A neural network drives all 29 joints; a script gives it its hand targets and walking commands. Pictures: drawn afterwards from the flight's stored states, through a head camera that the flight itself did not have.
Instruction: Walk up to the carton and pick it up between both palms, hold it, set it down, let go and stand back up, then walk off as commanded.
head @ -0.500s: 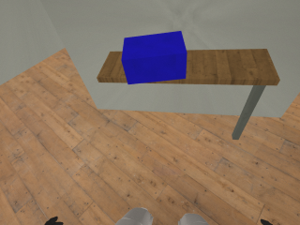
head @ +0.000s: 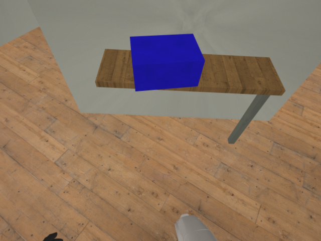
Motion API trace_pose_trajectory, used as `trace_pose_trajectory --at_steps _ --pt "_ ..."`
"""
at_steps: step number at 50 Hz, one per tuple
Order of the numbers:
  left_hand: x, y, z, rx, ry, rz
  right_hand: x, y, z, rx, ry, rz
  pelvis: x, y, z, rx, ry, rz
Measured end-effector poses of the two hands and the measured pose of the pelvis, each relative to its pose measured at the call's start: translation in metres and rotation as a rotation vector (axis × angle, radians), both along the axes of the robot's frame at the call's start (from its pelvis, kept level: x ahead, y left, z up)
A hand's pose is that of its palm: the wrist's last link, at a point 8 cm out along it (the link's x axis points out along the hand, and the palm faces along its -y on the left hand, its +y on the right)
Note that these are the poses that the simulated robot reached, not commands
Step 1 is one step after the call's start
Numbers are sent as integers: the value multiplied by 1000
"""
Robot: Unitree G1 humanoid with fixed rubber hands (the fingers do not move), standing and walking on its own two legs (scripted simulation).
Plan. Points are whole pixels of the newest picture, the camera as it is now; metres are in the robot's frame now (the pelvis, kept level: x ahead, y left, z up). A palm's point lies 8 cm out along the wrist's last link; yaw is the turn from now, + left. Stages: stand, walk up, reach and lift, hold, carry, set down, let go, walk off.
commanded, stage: walk off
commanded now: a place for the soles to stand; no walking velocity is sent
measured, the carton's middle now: (164, 62) +0.83 -0.11 -0.11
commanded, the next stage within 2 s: stand in 0.02 s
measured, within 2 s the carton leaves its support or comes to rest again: neither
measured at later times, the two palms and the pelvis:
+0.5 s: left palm out of the picture +0.12 +0.28 -0.12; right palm (276, 212) +0.17 -0.33 -0.10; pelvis +0.04 -0.03 -0.01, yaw +1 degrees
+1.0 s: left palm out of the picture +0.11 +0.26 -0.11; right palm (289, 232) +0.12 -0.35 -0.11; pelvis +0.02 -0.05 -0.01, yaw +1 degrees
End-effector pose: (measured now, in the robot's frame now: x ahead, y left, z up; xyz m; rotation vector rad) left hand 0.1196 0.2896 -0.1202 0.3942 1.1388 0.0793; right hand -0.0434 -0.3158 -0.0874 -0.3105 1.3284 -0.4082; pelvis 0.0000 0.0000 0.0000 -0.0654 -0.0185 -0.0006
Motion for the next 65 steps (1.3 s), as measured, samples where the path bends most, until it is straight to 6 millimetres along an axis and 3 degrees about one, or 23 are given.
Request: trace_pose_trajectory --at_steps 5,10,14,21,26,34,53,65 --pt "4 3 -2 -1 30 24 24 2 0 4 8 37 14 1 1 12 16 3" --pt "5 -2 -5 7 51 56 59 -6 -7 12 -10 79 26 -7 -2 36 29 8" --pt "5 -8 -6 17 46 90 100 -17 -18 25 -58 111 36 -18 -7 50 19 11" --pt "6 -11 1 11 -34 149 189 -17 -14 29 -252 209 45 -25 -9 54 -30 18" --pt "3 -16 0 -1 -33 161 217 -14 -8 32 -314 262 44 -29 -8 63 -32 15" --pt "-3 -29 7 9 -31 160 215 -27 -13 56 -303 256 41 -44 -7 84 -22 14" --pt "-14 -34 11 3 -56 131 156 -35 -23 72 -216 189 19 -46 -6 86 -49 14" --pt "-21 -34 11 2 -63 131 145 -36 -23 71 -217 188 11 -46 -7 86 -61 15"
